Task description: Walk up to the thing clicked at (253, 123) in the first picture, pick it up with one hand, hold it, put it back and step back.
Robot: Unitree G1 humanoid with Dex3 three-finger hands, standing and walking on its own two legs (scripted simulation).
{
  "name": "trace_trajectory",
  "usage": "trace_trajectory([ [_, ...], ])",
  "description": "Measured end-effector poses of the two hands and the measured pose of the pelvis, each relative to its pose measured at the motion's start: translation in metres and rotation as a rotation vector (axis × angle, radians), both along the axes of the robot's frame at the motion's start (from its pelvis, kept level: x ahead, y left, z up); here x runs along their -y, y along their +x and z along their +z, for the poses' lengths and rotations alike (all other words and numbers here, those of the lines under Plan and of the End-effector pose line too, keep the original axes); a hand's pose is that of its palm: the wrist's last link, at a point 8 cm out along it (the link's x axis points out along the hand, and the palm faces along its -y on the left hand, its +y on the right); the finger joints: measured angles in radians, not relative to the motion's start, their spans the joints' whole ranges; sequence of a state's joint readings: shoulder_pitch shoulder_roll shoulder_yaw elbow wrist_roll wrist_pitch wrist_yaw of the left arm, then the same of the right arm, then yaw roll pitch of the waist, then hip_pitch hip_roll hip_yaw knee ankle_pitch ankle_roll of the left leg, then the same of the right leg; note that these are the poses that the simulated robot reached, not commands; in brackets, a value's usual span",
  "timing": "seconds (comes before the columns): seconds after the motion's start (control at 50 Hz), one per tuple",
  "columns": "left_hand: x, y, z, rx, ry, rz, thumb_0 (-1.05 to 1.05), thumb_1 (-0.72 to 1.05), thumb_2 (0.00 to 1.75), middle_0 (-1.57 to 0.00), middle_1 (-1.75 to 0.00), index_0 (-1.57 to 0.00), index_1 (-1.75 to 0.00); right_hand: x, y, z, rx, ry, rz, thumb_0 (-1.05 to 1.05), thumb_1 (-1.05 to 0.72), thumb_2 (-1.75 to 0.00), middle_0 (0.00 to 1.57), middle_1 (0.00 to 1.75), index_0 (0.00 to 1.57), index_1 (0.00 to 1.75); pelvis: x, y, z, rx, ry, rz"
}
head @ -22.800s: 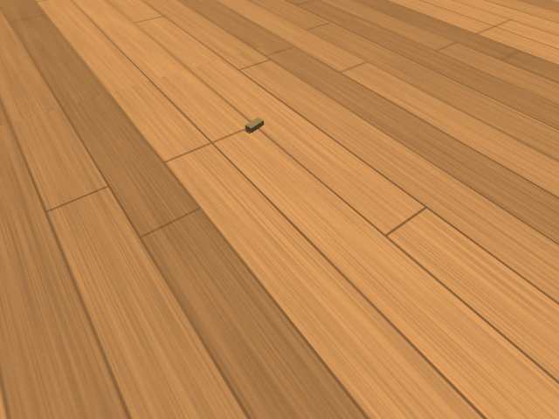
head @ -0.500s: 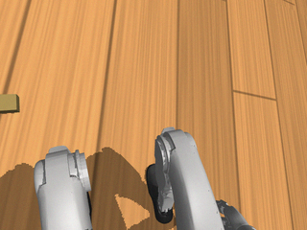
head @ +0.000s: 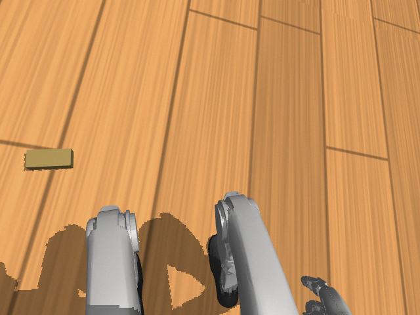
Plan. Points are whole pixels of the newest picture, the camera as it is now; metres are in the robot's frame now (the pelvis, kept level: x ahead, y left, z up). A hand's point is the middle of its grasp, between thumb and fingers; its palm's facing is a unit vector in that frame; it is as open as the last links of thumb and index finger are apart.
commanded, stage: go down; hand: left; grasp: from above
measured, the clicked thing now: (50, 159) +0.49 +0.34 -0.41
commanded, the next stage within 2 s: none
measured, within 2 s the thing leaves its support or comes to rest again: neither
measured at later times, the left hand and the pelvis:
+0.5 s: hand out of the picture +0.46 +0.38 +0.01, palm faces -0.45 -0.04 -0.89, open 13.1 cm; pelvis -0.01 +0.00 +0.04, yaw +1 degrees
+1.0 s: hand out of the picture +0.46 +0.38 +0.04, palm faces -0.45 -0.04 -0.89, open 13.8 cm; pelvis +0.00 +0.00 +0.08, yaw +1 degrees
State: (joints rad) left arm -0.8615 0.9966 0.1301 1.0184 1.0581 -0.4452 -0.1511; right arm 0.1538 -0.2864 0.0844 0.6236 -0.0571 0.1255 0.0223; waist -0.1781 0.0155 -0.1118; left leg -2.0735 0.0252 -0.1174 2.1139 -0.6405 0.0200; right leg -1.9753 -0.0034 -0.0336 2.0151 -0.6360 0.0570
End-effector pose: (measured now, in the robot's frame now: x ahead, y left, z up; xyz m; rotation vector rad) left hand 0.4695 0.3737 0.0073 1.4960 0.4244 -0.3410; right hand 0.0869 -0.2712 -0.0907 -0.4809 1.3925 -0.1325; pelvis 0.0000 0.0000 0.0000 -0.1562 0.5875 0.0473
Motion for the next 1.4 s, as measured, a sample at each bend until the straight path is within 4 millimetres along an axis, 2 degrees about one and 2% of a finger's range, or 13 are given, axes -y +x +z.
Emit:
trace_trajectory([
  [0.34, -0.004, 0.000, 0.043, 0.043, 0.023, 0.005, 0.00, -0.28, 0.79, -0.29, -0.82, -0.29, -0.82, -0.001, -0.017, 0.020, -0.016, 0.005, -0.031, 0.00, -0.91, -0.90, 0.20, 0.30, 0.21, 0.30, 0.002, -0.006, 0.023, 0.021, 0.008, 0.003],
  [0.6, -0.004, 0.002, 0.070, 0.026, 0.015, 0.021, 0.00, -0.38, 0.86, -0.21, -0.91, -0.22, -0.90, -0.003, -0.028, 0.047, -0.029, 0.003, -0.064, 0.00, -0.91, -0.90, 0.20, 0.30, 0.21, 0.30, 0.001, -0.003, 0.051, 0.023, 0.010, 0.006],
  [0.78, -0.007, -0.001, 0.077, 0.008, 0.013, 0.015, 0.00, -0.43, 0.89, -0.17, -0.96, -0.18, -0.95, -0.002, -0.021, 0.062, -0.022, -0.006, -0.060, 0.00, -0.91, -0.91, 0.20, 0.30, 0.21, 0.30, 0.000, 0.001, 0.064, 0.023, 0.010, 0.008],
  [1.06, -0.010, -0.002, 0.088, 0.019, 0.018, 0.009, 0.00, -0.49, 0.93, -0.13, -1.02, -0.14, -1.01, -0.009, -0.007, 0.074, -0.005, 0.005, -0.052, 0.00, -0.92, -0.91, 0.20, 0.30, 0.21, 0.30, -0.003, 0.004, 0.079, 0.024, 0.008, 0.013],
  [1.4, -0.012, -0.001, 0.103, 0.023, 0.021, 0.012, 0.00, -0.52, 0.95, -0.10, -1.06, -0.12, -1.04, -0.014, -0.011, 0.090, -0.006, 0.011, -0.072, 0.00, -0.92, -0.91, 0.20, 0.30, 0.21, 0.30, -0.008, 0.007, 0.095, 0.033, 0.007, 0.014],
])
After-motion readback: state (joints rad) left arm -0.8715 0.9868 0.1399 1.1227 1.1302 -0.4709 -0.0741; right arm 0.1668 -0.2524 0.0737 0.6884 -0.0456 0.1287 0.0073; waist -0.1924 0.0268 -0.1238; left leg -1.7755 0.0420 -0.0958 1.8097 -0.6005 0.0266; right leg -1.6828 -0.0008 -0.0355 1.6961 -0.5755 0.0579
